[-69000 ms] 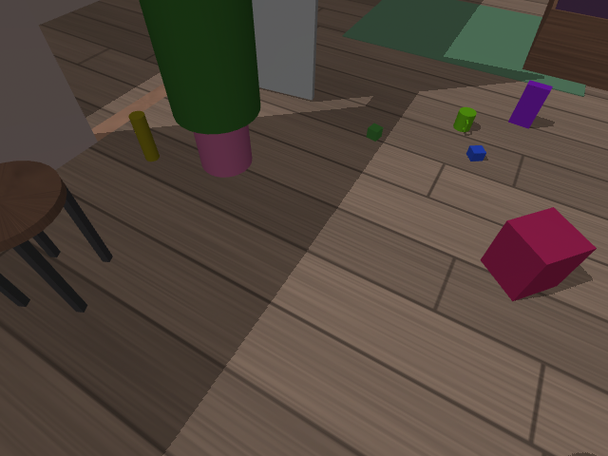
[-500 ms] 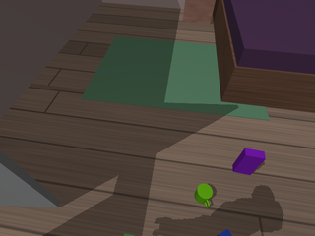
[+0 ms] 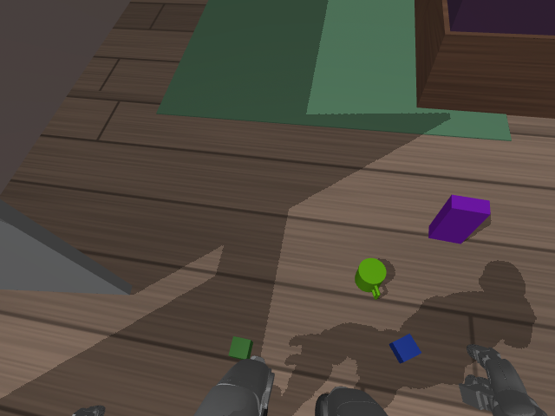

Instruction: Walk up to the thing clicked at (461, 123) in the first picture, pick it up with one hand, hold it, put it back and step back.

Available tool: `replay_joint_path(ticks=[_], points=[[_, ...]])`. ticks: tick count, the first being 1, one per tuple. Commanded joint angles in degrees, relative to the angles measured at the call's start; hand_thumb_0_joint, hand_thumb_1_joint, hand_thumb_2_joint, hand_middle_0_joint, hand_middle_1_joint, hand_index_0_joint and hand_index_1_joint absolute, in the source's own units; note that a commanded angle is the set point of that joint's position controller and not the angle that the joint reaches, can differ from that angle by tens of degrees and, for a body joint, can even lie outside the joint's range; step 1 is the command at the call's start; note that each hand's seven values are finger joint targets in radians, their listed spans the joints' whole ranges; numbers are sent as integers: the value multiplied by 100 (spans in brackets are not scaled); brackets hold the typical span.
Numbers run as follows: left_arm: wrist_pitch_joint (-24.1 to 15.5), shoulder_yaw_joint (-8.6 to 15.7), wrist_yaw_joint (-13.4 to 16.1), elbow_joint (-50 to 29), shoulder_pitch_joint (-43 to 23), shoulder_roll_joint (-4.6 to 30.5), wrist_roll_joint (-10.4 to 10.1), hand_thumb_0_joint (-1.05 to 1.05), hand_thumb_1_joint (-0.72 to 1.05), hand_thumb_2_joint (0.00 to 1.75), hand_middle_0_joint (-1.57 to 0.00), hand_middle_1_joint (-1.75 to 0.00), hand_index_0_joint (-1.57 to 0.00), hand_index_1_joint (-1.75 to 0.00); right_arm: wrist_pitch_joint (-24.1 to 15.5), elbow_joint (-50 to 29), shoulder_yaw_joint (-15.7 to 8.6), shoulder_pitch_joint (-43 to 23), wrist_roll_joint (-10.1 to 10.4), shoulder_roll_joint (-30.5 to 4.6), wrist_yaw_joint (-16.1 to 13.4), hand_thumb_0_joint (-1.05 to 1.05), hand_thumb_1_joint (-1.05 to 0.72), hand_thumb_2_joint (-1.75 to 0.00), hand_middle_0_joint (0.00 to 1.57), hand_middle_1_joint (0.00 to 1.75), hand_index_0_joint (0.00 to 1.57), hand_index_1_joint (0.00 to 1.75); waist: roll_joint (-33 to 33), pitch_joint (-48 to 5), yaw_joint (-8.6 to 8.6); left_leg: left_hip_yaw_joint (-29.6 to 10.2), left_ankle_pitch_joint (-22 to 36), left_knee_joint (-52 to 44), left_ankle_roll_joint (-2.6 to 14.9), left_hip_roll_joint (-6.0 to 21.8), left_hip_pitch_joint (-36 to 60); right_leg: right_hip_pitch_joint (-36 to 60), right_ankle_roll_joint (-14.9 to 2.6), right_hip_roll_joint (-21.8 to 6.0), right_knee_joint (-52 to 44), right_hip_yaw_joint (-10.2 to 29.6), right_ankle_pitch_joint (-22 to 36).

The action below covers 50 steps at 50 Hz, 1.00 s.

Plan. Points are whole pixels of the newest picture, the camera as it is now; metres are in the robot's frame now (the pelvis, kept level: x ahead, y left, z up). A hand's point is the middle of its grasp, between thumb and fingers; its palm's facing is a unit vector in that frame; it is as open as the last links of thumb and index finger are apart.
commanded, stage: step back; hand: right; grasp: from above
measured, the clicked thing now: (371, 280) +0.50 -0.25 -0.72
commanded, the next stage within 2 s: none
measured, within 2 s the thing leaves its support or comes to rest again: neither
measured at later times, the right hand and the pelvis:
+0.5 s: hand out of the picture +0.02 -0.24 -0.13, palm faces -0.06 +0.91 -0.41, open 7.4 cm; pelvis -0.10 +0.01 +0.00, yaw +4 degrees
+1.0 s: hand out of the picture -0.16 -0.26 -0.16, palm faces -0.06 +0.92 -0.38, open 7.4 cm; pelvis -0.26 +0.01 -0.01, yaw +4 degrees
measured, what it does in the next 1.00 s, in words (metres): walks backwards: left foot, then right foot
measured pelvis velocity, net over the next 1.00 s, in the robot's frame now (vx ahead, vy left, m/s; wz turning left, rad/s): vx -0.26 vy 0.01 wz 0.07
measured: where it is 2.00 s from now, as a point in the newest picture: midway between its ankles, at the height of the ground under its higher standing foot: outside the picture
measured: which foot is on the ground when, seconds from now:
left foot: up 0.00-0.28, down 0.30-0.68, up 0.70-1.00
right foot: down 0.00-0.32, up 0.34-0.64, down 0.66-1.00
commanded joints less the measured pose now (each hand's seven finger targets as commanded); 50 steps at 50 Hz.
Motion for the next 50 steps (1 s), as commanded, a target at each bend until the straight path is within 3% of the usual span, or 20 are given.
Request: replay_joint_path(ticks=[1, 8, 11, 14, 15, 16, 17, 18, 22, 26, 29, 32, 33, 34, 35, 36, 39, 40, 47, 50], points=[[-176, 377, 225, -689, -198, 1443, -6, 0, 90, 90, -20, -30, -20, -30, -73, -398, -259, 690, -39, -877, -23, 0, -90, -90, 20, 30, 20, 30, -1080, -1772, -213, -94, 217, 636, -124, 115, -383, 1877, -703, -1464, -451, 1231, 4269], [-145, 433, 226, -799, 251, 1590, -17, 0, 90, 90, -20, -30, -20, -30, -150, -669, -337, 605, -59, -866, 39, 0, -90, -90, 20, 30, 20, 30, -957, -1562, 99, 259, 64, -864, -266, 409, 147, 1774, -986, -1691, -469, 1396, 3580], [-119, 436, 186, -907, -8, 1660, -28, 0, 90, 90, -20, -30, -20, -30, -189, -596, -355, 906, -90, -835, 79, 0, -90, -90, 20, 30, 20, 30, -1072, -1663, -37, 569, 344, -1790, -147, 539, 813, 1213, -887, -1659, -450, 1321, 2751], [-58, 388, 142, -934, -313, 1603, -93, 0, 90, 90, -20, -30, -20, -30, -240, -363, -396, 1447, -129, -785, 93, 0, -90, -90, 20, 30, 20, 30, -852, -1718, -336, 672, 1707, -3283, 69, 589, 1884, 395, -499, -1450, -151, 1121, 1845], [-48, 337, 127, -943, -300, 1437, -138, 0, 90, 90, -20, -30, -20, -30, -275, -395, -467, 1438, -182, -1029, 88, 0, -90, -90, 20, 30, 20, 30, -294, -1738, -319, -42, 2260, -3359, 230, 1010, 2185, -205, -209, -1111, 179, 922, 1240], [-45, 282, 112, -1005, -311, 1255, -161, 0, 90, 90, -20, -30, -20, -30, -290, -524, -531, 1237, -177, -1318, 107, 0, -90, -90, 20, 30, 20, 30, 642, -1477, -268, -1179, 2484, -3715, 699, 1786, 2086, -903, 156, -268, 984, 464, -57], [1, 313, 166, -1002, -461, 1196, -155, 0, 90, 90, -20, -30, -20, -30, -266, -727, -585, 869, -165, -1729, 117, 0, -90, -90, 20, 30, 20, 30, 1427, -1115, -459, -2148, 2654, -4181, 1656, 2800, 983, -813, 313, 446, 2313, 269, -1863], [27, 370, 180, -896, -250, 1344, -115, 0, 90, 90, -20, -30, -20, -30, -294, -915, -565, 534, -220, -1646, 104, 0, -90, -90, 20, 30, 20, 30, 1221, -818, -313, -2293, 2728, -4212, 1740, 2926, 323, -488, 362, 294, 3108, 705, -1984], [-30, 244, 150, -680, 163, 1229, -192, 0, 90, 90, -20, -30, -20, -30, -292, -1066, -448, 302, -139, -988, 42, 0, -90, -90, 20, 30, 20, 30, 483, -913, -126, -468, 3801, -3608, 1069, 1808, 1152, -880, 389, 622, 3357, 826, -1204], [-108, 168, 207, -809, 234, 1222, -201, 0, 90, 90, -20, -30, -20, -30, -236, -1122, -430, 794, -170, -886, 30, 0, -90, -90, 20, 30, 20, 30, 567, -1420, -398, -341, 4296, -3182, 1122, 1789, 2656, -1330, 548, 430, 2228, 573, -1286], [-166, 185, 201, -883, 361, 1152, -136, 0, 90, 90, -20, -30, -20, -30, -166, -1217, -446, 850, -159, -1001, 30, 0, -90, -90, 20, 30, 20, 30, 873, -1718, -368, -382, 4487, -2780, 1044, 1960, 2940, -837, 439, -19, 498, 385, -1153], [-218, 307, 173, -721, 740, 1166, -7, 0, 90, 90, -20, -30, -20, -30, -40, -1291, -400, 640, -61, -1050, 91, 0, -90, -90, 20, 30, 20, 30, 540, -1734, -121, 17, 3666, -2143, 550, 1556, 2076, 398, 324, 16, -1363, 119, 1017], [-234, 399, 168, -773, 695, 1480, 76, 0, 90, 90, -20, -30, -20, -30, -9, -1346, -348, 770, -46, -860, 115, 0, -90, -90, 20, 30, 20, 30, -149, -1736, -206, 197, 2532, -1782, 259, 1193, 1147, 953, 133, -673, -1321, 1070, 1456], [-220, 496, 146, -860, 479, 2003, 142, 0, 90, 90, -20, -30, -20, -30, -18, -1381, -312, 759, -25, -653, 113, 0, -90, -90, 20, 30, 20, 30, -1572, -1564, -249, 663, 102, -841, 3, 319, -146, 1287, -374, -1841, -1519, 2661, 2167], [-205, 568, 127, -986, 375, 2369, 90, 0, 90, 90, -20, -30, -20, -30, -28, -1427, -438, 303, -99, -938, 19, 0, -90, -90, 20, 30, 20, 30, -1703, -1404, 140, 153, -823, 85, -118, 197, 141, 275, -1244, -2504, -1500, 3201, 2312], [-233, 552, 172, -1008, 163, 2224, 79, 0, 90, 90, -20, -30, -20, -30, -25, -1345, -484, 189, -139, -1098, 5, 0, -90, -90, 20, 30, 20, 30, -1482, -1106, 103, -233, -697, 870, -114, 276, 314, -273, -1418, -2580, -1558, 3297, 2165], [-253, 336, 214, -1155, -416, 1530, 78, 0, 90, 90, -20, -30, -20, -30, -22, -1023, -469, 956, 3, -925, 72, 0, -90, -90, 20, 30, 20, 30, -893, -1131, -476, -341, 127, 1458, -43, -21, -245, 540, -738, -1410, -956, 1283, 3198], [-253, 348, 213, -1107, -234, 1490, 57, 0, 90, 90, -20, -30, -20, -30, -18, -1011, -481, 1033, -20, -913, 81, 0, -90, -90, 20, 30, 20, 30, -846, -1178, -434, -302, 233, 1428, -67, -83, -313, 704, -630, -1284, -906, 1189, 3103], [-187, 437, 227, -1139, 256, 1561, -13, 0, 90, 90, -20, -30, -20, -30, -93, -1063, -419, 985, -77, -806, 84, 0, -90, -90, 20, 30, 20, 30, -1235, -1470, 44, 83, -40, -195, -451, 264, -91, 1572, -1106, -1587, -693, 1336, 2741], [-129, 461, 206, -1254, -80, 1684, 25, 0, 90, 90, -20, -30, -20, -30, -144, -905, -418, 1307, -85, -817, 110, 0, -90, -90, 20, 30, 20, 30, -1483, -1711, -136, 412, 175, -1792, -291, 699, 781, 1185, -929, -1672, -482, 1316, 2425]])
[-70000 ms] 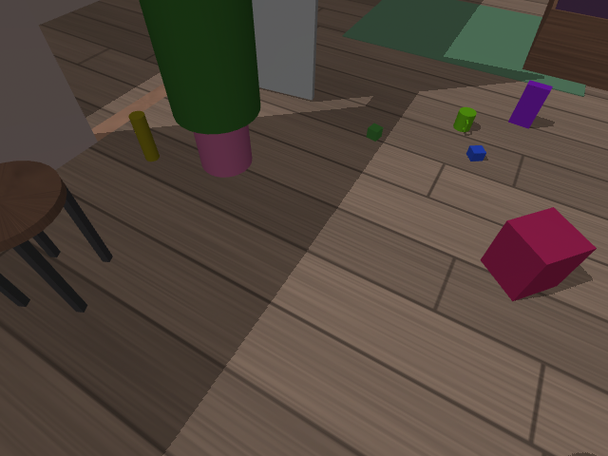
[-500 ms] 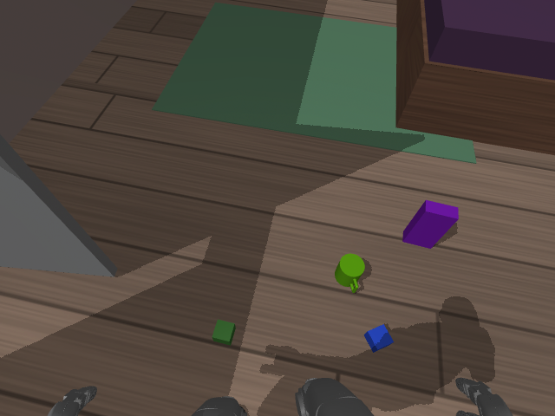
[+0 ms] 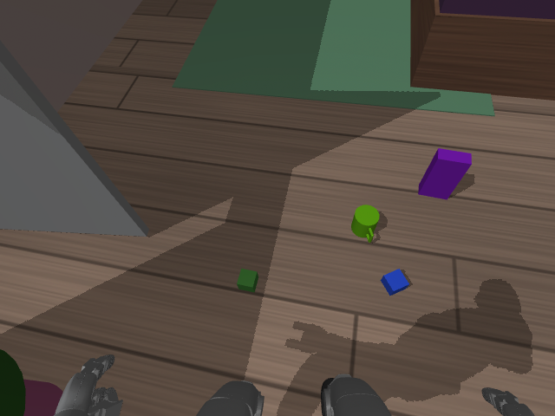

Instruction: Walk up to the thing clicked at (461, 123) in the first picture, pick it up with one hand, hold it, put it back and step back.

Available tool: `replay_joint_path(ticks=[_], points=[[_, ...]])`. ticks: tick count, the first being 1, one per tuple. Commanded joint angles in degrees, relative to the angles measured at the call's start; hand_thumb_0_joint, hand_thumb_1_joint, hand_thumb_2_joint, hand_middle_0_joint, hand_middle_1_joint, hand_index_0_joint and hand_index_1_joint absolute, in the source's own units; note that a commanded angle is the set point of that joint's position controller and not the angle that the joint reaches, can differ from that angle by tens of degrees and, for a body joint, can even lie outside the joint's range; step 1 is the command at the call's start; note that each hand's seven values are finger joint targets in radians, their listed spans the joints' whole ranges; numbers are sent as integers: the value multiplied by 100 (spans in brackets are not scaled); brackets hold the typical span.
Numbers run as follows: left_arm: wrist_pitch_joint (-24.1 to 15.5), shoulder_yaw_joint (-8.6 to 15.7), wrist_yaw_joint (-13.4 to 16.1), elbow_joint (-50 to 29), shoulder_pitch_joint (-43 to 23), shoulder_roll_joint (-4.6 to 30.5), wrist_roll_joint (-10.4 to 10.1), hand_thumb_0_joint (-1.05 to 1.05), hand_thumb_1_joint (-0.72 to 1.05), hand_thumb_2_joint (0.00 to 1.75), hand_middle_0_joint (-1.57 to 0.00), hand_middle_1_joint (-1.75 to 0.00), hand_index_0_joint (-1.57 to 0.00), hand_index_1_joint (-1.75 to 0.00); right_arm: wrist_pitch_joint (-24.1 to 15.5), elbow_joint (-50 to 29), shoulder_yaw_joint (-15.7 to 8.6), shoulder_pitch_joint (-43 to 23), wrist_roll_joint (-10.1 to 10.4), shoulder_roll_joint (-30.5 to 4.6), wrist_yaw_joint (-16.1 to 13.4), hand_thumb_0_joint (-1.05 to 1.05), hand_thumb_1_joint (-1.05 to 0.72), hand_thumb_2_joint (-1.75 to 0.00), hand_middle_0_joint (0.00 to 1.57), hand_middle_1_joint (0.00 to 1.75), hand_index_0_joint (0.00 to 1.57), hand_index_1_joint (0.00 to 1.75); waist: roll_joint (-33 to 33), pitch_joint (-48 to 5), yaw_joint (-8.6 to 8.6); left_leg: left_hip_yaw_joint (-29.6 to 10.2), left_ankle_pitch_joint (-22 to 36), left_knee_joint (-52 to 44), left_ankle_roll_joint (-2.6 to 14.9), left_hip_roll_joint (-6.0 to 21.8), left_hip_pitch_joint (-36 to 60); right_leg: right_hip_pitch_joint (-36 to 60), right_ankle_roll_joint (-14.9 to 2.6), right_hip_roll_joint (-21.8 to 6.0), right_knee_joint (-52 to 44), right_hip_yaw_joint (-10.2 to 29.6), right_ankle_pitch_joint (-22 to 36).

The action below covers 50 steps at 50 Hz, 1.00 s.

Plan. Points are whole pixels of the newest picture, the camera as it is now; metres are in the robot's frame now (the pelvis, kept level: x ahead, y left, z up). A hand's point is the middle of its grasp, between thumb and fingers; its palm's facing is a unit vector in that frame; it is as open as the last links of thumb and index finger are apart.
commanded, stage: step back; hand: right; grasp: from above
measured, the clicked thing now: (366, 225) +0.74 -0.31 -0.71
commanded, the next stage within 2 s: stand in 1.92 s
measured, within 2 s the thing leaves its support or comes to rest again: neither
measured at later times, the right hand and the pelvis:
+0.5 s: hand out of the picture -0.04 -0.24 -0.15, palm faces +0.08 +0.92 -0.39, open 7.4 cm; pelvis -0.18 +0.04 -0.01, yaw -5 degrees
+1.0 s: hand out of the picture -0.28 -0.19 -0.14, palm faces +0.07 +0.90 -0.42, open 7.4 cm; pelvis -0.31 +0.08 +0.00, yaw -3 degrees
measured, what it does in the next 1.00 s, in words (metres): walks backwards: left foot, then right foot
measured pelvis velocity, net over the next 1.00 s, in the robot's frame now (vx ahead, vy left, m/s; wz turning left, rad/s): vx -0.31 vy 0.08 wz -0.06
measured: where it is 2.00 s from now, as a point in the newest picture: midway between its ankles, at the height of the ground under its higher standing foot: outside the picture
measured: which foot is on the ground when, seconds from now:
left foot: up 0.00-0.06, down 0.08-0.48, up 0.50-0.78, down 0.80-1.00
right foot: down 0.00-0.12, up 0.14-0.42, down 0.44-0.84, up 0.86-1.00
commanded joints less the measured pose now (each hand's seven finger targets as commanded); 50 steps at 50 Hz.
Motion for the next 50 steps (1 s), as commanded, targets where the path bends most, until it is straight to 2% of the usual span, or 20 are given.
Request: replay_joint_path(ticks=[1, 4, 5, 6, 7, 11, 16, 20, 22, 23, 24, 25, 26, 29, 36, 39, 41, 42, 45, 50], points=[[29, 514, 68, -367, 81, 1677, 50, 0, 90, 90, -20, -30, -20, -30, -240, -323, -254, 357, -22, -821, 8, 0, -90, -90, 20, 30, 20, 30, -1460, -1626, 147, 538, 352, -2068, 116, 341, 308, 1292, -1107, -1274, -366, 1239, 1547], [134, 470, 22, -400, -41, 1590, -44, 0, 90, 90, -20, -30, -20, -30, -283, -11, -322, 916, -121, -923, 53, 0, -90, -90, 20, 30, 20, 30, -1036, -1661, -105, 594, 1403, -3247, 421, 359, 1462, 51, -543, -799, -11, 990, 126], [139, 405, 19, -473, -13, 1329, -70, 0, 90, 90, -20, -30, -20, -30, -296, -97, -427, 850, -209, -1324, 68, 0, -90, -90, 20, 30, 20, 30, 219, -1402, -107, -971, 876, -3587, 734, 1237, 1406, -988, -187, -35, 838, 821, -1131], [133, 413, 107, -559, -249, 1206, -98, 0, 90, 90, -20, -30, -20, -30, -245, -378, -546, 281, -167, -1939, 82, 0, -90, -90, 20, 30, 20, 30, 1509, -1041, -282, -2173, 303, -4270, 1661, 2441, -133, -904, 103, 755, 2292, 418, -2342], [163, 526, 155, -461, -150, 1500, -56, 0, 90, 90, -20, -30, -20, -30, -258, -608, -549, -227, -196, -2081, 57, 0, -90, -90, 20, 30, 20, 30, 1569, -558, -202, -2745, -64, -4609, 1946, 2856, -1291, -476, 155, 486, 3272, 908, -2434], [123, 382, 60, 33, 682, 1265, -112, 0, 90, 90, -20, -30, -20, -30, -278, -750, -355, -1010, -153, -1045, -17, 0, -90, -90, 20, 30, 20, 30, 623, -531, 322, -154, 1273, -3768, 1017, 1327, -484, -596, 154, 937, 3643, 947, -1286], [-16, 265, 108, -108, 568, 1157, -64, 0, 90, 90, -20, -30, -20, -30, -249, -737, -352, -208, -199, -980, -99, 0, -90, -90, 20, 30, 20, 30, 947, -1176, -197, -308, 2824, -3141, 1348, 1657, 1685, -1088, 312, 585, 2050, 588, -1920], [-70, 306, 104, 11, 959, 1090, 12, 0, 90, 90, -20, -30, -20, -30, -156, -768, -303, -162, -105, -1060, -113, 0, -90, -90, 20, 30, 20, 30, 986, -1714, -116, -181, 4150, -2285, 1255, 1758, 2007, -83, 130, 290, -116, 171, -1331], [-47, 390, 92, 207, 1311, 1195, 35, 0, 90, 90, -20, -30, -20, -30, -60, -844, -220, -249, -36, -1061, -60, 0, -90, -90, 20, 30, 20, 30, 535, -1699, 86, 4, 3376, -1977, 881, 1488, 1180, 807, 7, 316, -1197, 55, 135], [-40, 470, 90, 180, 1260, 1500, 117, 0, 90, 90, -20, -30, -20, -30, -48, -912, -147, -189, -16, -847, -36, 0, -90, -90, 20, 30, 20, 30, -254, -1688, 41, 207, 2259, -1573, 595, 1122, 230, 1261, -247, -457, -1218, 1181, 470], [3, 577, 45, 62, 915, 2084, 122, 0, 90, 90, -20, -30, -20, -30, -62, -963, -115, -350, 26, -705, -36, 0, -90, -90, 20, 30, 20, 30, -1636, -1453, 30, 991, 118, -691, 319, 149, -949, 1327, -936, -1660, -1459, 2692, 995], [5, 634, 27, -88, 722, 2458, 166, 0, 90, 90, -20, -30, -20, -30, -72, -1029, -275, -943, -37, -1009, -119, 0, -90, -90, 20, 30, 20, 30, -1860, -1232, 438, 304, -994, 482, 212, 135, -517, 94, -1710, -2265, -1585, 3323, 1130], [-58, 620, 92, -154, 325, 2219, 159, 0, 90, 90, -20, -30, -20, -30, -52, -941, -290, -860, -58, -1144, -110, 0, -90, -90, 20, 30, 20, 30, -1601, -983, 228, -125, -801, 1146, 254, 274, -380, -181, -1769, -2336, -1507, 3154, 1345], [-70, 382, 129, -261, -34, 1532, 151, 0, 90, 90, -20, -30, -20, -30, -44, -557, -244, -170, 60, -934, -41, 0, -90, -90, 20, 30, 20, 30, -829, -1081, -198, -174, -45, 1752, 307, -220, -800, 496, -1119, -1172, -814, 1251, 2552], [40, 442, 47, -130, 394, 1562, 92, 0, 90, 90, -20, -30, -20, -30, -359, -398, -111, -80, -9, -758, -29, 0, -90, -90, 20, 30, 20, 30, -1493, -1580, 245, 660, 45, -1770, 104, 356, -184, 1667, -1171, -1126, -287, 1061, 1339], [182, 389, -31, -81, 222, 1485, 18, 0, 90, 90, -20, -30, -20, -30, -528, 139, -152, 546, -82, -778, -72, 0, -90, -90, 20, 30, 20, 30, -1171, -1749, -3, 827, 1486, -3973, 279, 252, 1210, 918, -749, -784, 574, 746, 795], [169, 212, -42, -248, 265, 935, -18, 0, 90, 90, -20, -30, -20, -30, -594, 119, -353, 434, -191, -1586, -70, 0, -90, -90, 20, 30, 20, 30, 819, -1359, 6, -1766, 699, -3897, 775, 1649, 1640, -1388, -105, 313, 1481, 503, -1937], [183, 340, 41, -265, -93, 1229, 22, 0, 90, 90, -20, -30, -20, -30, -567, -85, -419, -57, -201, -2056, -78, 0, -90, -90, 20, 30, 20, 30, 957, -1097, -243, -2569, 130, -4129, 1681, 2699, -147, -594, 85, 166, 2146, 992, -2366], [139, 424, -67, 115, 24, 1428, -69, 0, 90, 90, -20, -30, -20, -30, -620, -178, -217, -735, -159, -1318, -79, 0, -90, -90, 20, 30, 20, 30, 180, -412, 129, -838, 606, -3826, 1223, 1746, -574, -197, 44, 372, 2574, 931, -1443], [-28, 311, -160, 195, 107, 1205, 23, 0, 90, 90, -20, -30, -20, -30, -665, 72, -286, -106, -214, -1385, -8, 0, -90, -90, 20, 30, 20, 30, 781, -604, -222, -772, -1021, -3889, 1108, 1526, 506, -539, 178, 284, 1149, 518, -1678]])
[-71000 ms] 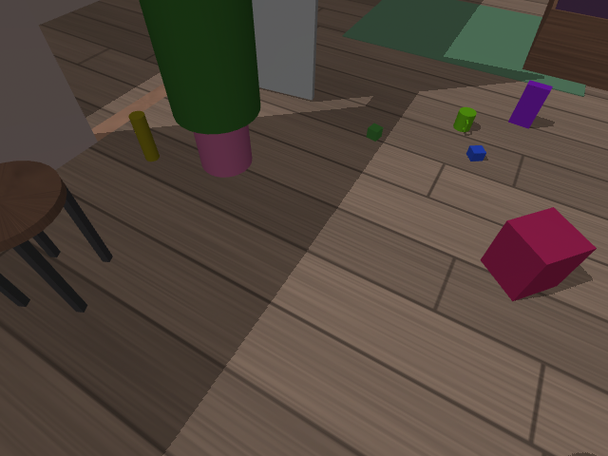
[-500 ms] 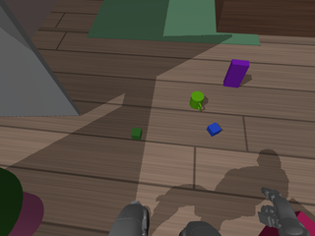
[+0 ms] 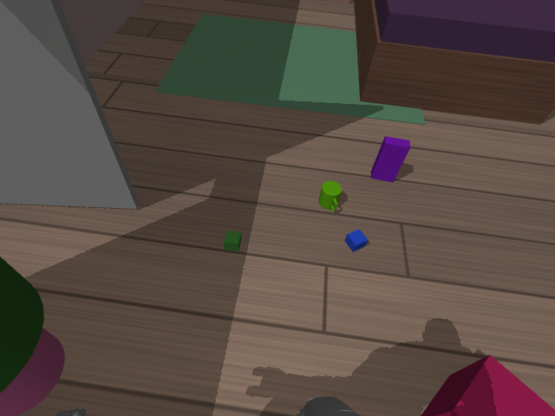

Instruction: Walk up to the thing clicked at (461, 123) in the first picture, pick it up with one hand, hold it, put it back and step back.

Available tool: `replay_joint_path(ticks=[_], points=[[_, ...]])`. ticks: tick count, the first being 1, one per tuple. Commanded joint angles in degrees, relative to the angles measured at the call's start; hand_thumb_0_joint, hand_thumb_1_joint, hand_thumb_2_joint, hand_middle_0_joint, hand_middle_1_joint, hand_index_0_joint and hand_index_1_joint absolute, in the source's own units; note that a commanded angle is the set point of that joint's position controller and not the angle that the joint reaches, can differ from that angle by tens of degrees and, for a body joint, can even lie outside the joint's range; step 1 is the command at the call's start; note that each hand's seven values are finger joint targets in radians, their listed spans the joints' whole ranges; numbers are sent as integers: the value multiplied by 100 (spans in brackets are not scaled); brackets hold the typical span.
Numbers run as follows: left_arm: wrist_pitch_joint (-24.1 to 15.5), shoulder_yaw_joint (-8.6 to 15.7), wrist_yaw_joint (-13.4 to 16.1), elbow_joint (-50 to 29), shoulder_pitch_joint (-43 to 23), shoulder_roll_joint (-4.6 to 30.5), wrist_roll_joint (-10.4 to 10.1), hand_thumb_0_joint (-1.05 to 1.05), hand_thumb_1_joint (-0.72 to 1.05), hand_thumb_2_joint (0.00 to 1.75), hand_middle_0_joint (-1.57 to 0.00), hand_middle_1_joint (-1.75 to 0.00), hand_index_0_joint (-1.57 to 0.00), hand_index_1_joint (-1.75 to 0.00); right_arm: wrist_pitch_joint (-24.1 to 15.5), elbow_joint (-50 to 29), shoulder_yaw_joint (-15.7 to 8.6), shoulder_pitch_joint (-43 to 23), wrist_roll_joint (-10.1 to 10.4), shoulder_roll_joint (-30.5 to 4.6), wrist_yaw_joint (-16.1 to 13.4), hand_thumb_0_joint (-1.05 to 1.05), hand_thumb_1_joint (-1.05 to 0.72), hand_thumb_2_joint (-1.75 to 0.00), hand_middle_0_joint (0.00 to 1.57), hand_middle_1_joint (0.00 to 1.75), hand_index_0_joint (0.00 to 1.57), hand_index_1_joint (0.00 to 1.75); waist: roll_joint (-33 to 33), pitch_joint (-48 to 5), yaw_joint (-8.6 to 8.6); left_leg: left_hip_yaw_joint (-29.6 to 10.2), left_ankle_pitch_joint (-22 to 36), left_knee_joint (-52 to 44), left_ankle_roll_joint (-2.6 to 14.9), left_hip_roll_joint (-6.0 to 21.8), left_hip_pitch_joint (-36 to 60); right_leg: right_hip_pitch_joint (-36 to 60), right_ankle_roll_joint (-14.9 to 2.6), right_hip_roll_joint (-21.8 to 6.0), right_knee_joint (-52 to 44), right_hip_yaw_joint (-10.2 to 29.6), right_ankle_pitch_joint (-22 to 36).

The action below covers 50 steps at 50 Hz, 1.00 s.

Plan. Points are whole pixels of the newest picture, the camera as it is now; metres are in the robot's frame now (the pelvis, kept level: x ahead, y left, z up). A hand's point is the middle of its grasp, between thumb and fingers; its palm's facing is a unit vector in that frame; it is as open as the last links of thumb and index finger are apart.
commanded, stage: step back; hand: right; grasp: from above
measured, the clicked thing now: (331, 198) +1.07 -0.33 -0.71
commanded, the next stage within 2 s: stand in 0.92 s
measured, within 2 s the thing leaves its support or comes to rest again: neither
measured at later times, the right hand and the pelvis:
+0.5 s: hand out of the picture +0.08 -0.26 -0.13, palm faces +0.05 +0.92 -0.39, open 7.4 cm; pelvis +0.01 +0.01 +0.00, yaw -3 degrees
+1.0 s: hand out of the picture +0.11 -0.29 -0.15, palm faces +0.05 +0.94 -0.34, open 7.4 cm; pelvis +0.04 -0.02 +0.01, yaw -3 degrees
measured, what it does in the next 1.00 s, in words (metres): steps on the spot: right foot, then left foot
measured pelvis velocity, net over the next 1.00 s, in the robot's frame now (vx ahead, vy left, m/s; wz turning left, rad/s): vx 0.04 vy -0.02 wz -0.05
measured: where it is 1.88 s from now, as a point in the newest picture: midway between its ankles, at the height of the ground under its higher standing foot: outside the picture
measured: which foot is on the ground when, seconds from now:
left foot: down 0.00-0.12, up 0.14-0.36, down 0.38-1.00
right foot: up 0.00-0.06, down 0.08-0.40, up 0.42-0.66, down 0.68-1.00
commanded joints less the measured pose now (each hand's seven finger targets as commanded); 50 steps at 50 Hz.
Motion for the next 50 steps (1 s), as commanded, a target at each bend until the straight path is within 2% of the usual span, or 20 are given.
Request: replay_joint_path(ticks=[1, 4, 5, 7, 8, 10, 14, 18, 19, 20, 21, 22, 26, 32, 34, 35, 37, 38, 43, 50], points=[[-297, 224, -42, -376, -292, 858, 87, 0, 90, 90, -20, -30, -20, -30, -225, -562, -499, -408, -40, -1745, -47, 0, -90, -90, 20, 30, 20, 30, 1480, 38, -158, -1459, -1819, -1773, 921, 1171, 247, -232, 100, -151, -1360, -400, -456], [-459, 297, -21, -103, 217, 794, 115, 0, 90, 90, -20, -30, -20, -30, -111, -553, -402, -454, 33, -1606, 18, 0, -90, -90, 20, 30, 20, 30, 1214, -361, 124, -864, -369, -838, 721, 989, 222, 1143, -34, 3, -3447, -766, 369], [-505, 389, 10, -12, 365, 935, 150, 0, 90, 90, -20, -30, -20, -30, -96, -553, -288, -326, 47, -1332, 14, 0, -90, -90, 20, 30, 20, 30, 690, -547, 153, -553, 73, -120, 474, 757, -355, 1978, -142, -279, -3491, -84, 675], [-531, 532, 19, -65, 397, 1829, 176, 0, 90, 90, -20, -30, -20, -30, -117, -589, -278, -684, 156, -1293, -24, 0, -90, -90, 20, 30, 20, 30, -568, -294, 346, 244, -1268, 1351, 62, 2, -1978, 1865, -1254, -2149, -4074, 2870, -1289], [-527, 585, -1, -96, 262, 1905, 103, 0, 90, 90, -20, -30, -20, -30, -155, -571, -365, -888, 115, -1642, -26, 0, -90, -90, 20, 30, 20, 30, -470, 125, 368, -164, -1244, 1666, 105, 289, -1567, 979, -1586, -2387, -4255, 2949, -1778], [-533, 436, -14, -151, -37, 1334, 171, 0, 90, 90, -20, -30, -20, -30, -199, -478, -342, -539, 158, -1503, 54, 0, -90, -90, 20, 30, 20, 30, -316, 234, 135, -99, -908, 1228, 128, 323, -1471, 1267, -1193, -1664, -3910, 1573, -813], [-555, 449, -23, -56, 328, 1304, 136, 0, 90, 90, -20, -30, -20, -30, -250, -401, -320, -594, 141, -1289, 109, 0, -90, -90, 20, 30, 20, 30, -743, -1, 338, 362, -514, 518, 75, 53, -809, 1199, -982, -1345, -3550, 1002, 641], [-386, 300, -19, -249, -28, 961, 15, 0, 90, 90, -20, -30, -20, -30, -341, -86, -357, 69, 103, -1249, 2, 0, -90, -90, 20, 30, 20, 30, -422, -387, -113, 579, 513, -1165, 137, -242, 1157, 208, -613, -913, -2219, 176, 1029], [-377, 199, -3, -308, 3, 631, -17, 0, 90, 90, -20, -30, -20, -30, -364, 4, -430, 335, 65, -1417, -49, 0, -90, -90, 20, 30, 20, 30, 204, -607, -224, -157, 417, -1366, 209, 236, 1780, -323, -422, -641, -1490, -15, 585], [-394, 92, 17, -444, 15, 351, -41, 0, 90, 90, -20, -30, -20, -30, -401, -32, -521, 481, -14, -1834, -89, 0, -90, -90, 20, 30, 20, 30, 1330, -667, -297, -2147, -133, -1994, 637, 1450, 2121, -1262, -150, 196, -304, -288, -410], [-337, 204, 106, -322, 51, 709, 38, 0, 90, 90, -20, -30, -20, -30, -375, -152, -574, 127, 18, -2099, -78, 0, -90, -90, 20, 30, 20, 30, 1011, -428, -248, -2862, -1339, -2360, 1129, 2260, 1205, -1112, -139, -60, 253, -61, -988], [-332, 299, 120, -197, 316, 1003, 61, 0, 90, 90, -20, -30, -20, -30, -366, -308, -575, -267, 38, -2119, -52, 0, -90, -90, 20, 30, 20, 30, 917, -65, -80, -3039, -1792, -2432, 1439, 2410, 565, -892, -123, -279, 477, -5, -965], [-380, 251, 39, 88, 485, 856, 42, 0, 90, 90, -20, -30, -20, -30, -445, -334, -403, -588, 106, -1601, -58, 0, -90, -90, 20, 30, 20, 30, 732, 104, 91, -1240, 335, -1934, 990, 1509, 118, -313, -83, -404, -7, 62, -90], [-399, 182, 40, 185, 325, 643, 49, 0, 90, 90, -20, -30, -20, -30, -340, -316, -277, -789, 198, -1552, -62, 0, -90, -90, 20, 30, 20, 30, 1207, -389, 182, -251, 2798, -933, 768, 1185, 197, 791, 11, -341, -1964, -861, 748], [-411, 232, 94, 318, 408, 722, 67, 0, 90, 90, -20, -30, -20, -30, -247, -366, -199, -811, 227, -1436, -66, 0, -90, -90, 20, 30, 20, 30, 825, -481, 292, -118, 2544, -402, 476, 968, -149, 1418, -61, -279, -2609, -807, 1945], [-420, 276, 123, 312, 322, 894, 93, 0, 90, 90, -20, -30, -20, -30, -217, -382, -158, -758, 247, -1303, -79, 0, -90, -90, 20, 30, 20, 30, 444, -631, 248, 8, 2251, -147, 314, 769, -273, 1618, -211, -673, -2609, -336, 2720], [-424, 288, 130, 148, -271, 1372, 51, 0, 90, 90, -20, -30, -20, -30, -103, -246, -142, -619, 357, -1227, -96, 0, -90, -90, 20, 30, 20, 30, -463, -763, 45, 306, -101, 310, 94, 35, 138, 717, -994, -1780, -3037, 953, 2211], [-406, 291, 112, 127, -564, 1391, 57, 0, 90, 90, -20, -30, -20, -30, -78, -89, -142, -511, 322, -1257, -107, 0, -90, -90, 20, 30, 20, 30, -614, -598, -15, 262, -649, 322, 121, 71, 578, 202, -1125, -1890, -3140, 1033, 1729], [-393, 110, 103, 269, -774, 909, 18, 0, 90, 90, -20, -30, -20, -30, -181, 133, -141, -535, 229, -1399, -67, 0, -90, -90, 20, 30, 20, 30, -301, -662, 44, -237, 883, -819, 209, 458, 607, 447, -310, -1025, -2737, 96, 1489], [-495, 22, 31, 567, -820, 858, -44, 0, 90, 90, -20, -30, -20, -30, -247, 466, 81, -890, 267, -1211, -16, 0, -90, -90, 20, 30, 20, 30, 76, -952, 206, -189, 1690, -1371, 103, 609, 704, 1642, -230, -1070, -2979, -65, 2837]])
